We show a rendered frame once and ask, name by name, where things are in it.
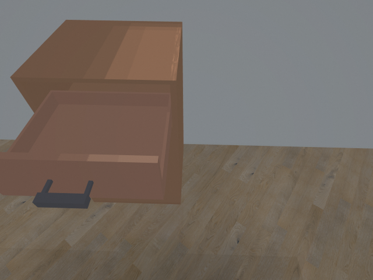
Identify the drawer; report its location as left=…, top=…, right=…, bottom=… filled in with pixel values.
left=0, top=90, right=172, bottom=200

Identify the cabinet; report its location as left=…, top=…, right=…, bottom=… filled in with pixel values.
left=10, top=20, right=184, bottom=204

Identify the handle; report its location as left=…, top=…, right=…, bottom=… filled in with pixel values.
left=32, top=180, right=93, bottom=209

